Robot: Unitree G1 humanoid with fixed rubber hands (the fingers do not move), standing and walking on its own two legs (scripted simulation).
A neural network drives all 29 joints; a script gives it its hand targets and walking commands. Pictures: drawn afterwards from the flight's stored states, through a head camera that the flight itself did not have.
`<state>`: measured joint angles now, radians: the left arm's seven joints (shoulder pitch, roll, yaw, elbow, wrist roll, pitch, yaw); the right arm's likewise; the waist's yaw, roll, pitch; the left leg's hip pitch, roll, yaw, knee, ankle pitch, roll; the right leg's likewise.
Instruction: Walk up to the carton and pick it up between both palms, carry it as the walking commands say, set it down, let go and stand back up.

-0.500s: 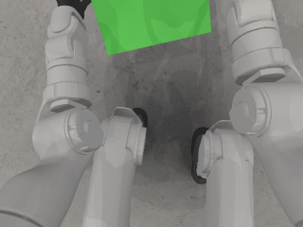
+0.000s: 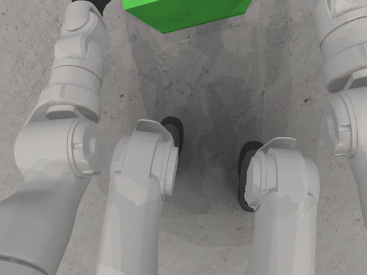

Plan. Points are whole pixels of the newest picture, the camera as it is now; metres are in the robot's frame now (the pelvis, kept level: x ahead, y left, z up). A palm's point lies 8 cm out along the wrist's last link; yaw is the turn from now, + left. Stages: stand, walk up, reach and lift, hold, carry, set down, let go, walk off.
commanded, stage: set down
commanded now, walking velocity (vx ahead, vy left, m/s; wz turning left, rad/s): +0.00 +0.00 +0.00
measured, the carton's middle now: out of the picture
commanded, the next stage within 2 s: let go in 1.38 s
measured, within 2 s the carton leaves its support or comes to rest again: neither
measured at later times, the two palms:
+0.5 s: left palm out of the picture +0.51 +0.25 -0.05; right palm out of the picture +0.61 -0.10 -0.05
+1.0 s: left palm out of the picture +0.50 +0.26 +0.10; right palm out of the picture +0.61 -0.11 +0.10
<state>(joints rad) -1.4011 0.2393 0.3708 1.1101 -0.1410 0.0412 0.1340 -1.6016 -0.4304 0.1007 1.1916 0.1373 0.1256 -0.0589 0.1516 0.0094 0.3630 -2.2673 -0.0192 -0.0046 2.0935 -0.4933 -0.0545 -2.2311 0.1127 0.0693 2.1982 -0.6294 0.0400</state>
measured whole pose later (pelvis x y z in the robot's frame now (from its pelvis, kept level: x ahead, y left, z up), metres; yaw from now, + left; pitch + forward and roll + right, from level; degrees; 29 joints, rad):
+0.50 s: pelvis +0.01 +0.00 +0.07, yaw +1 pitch +44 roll +2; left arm -1.22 0.18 0.37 0.83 -0.11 0.16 0.17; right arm -1.48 -0.42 -0.03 1.10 0.07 0.20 -0.03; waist 0.15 -0.03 0.12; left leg -2.16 -0.04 -0.01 1.88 -0.48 -0.04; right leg -2.11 0.07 0.06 1.97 -0.62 0.03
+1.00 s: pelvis +0.03 +0.00 +0.19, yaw +0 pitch +48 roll +2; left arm -1.02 0.14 0.43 0.67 -0.06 0.23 0.10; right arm -1.32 -0.37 -0.12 0.97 -0.02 0.27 0.02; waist 0.17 -0.04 -0.07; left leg -1.87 -0.03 -0.02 1.42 -0.38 -0.03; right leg -1.83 0.06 0.07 1.50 -0.50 0.03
